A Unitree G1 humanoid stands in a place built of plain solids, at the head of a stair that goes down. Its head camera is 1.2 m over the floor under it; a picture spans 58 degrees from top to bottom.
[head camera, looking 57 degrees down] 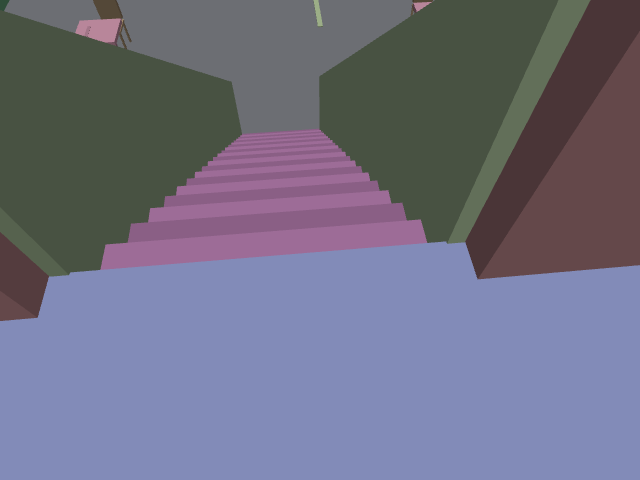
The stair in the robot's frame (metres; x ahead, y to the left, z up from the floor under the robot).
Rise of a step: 0.18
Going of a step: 0.22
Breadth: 1.21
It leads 6 degrees to the left of straight ahead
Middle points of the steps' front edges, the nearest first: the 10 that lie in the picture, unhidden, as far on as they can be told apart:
0.72 0.19 0.00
0.94 0.21 -0.18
1.16 0.23 -0.35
1.38 0.25 -0.53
1.60 0.27 -0.71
1.82 0.29 -0.89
2.04 0.31 -1.07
2.26 0.33 -1.24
2.48 0.36 -1.42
2.70 0.38 -1.60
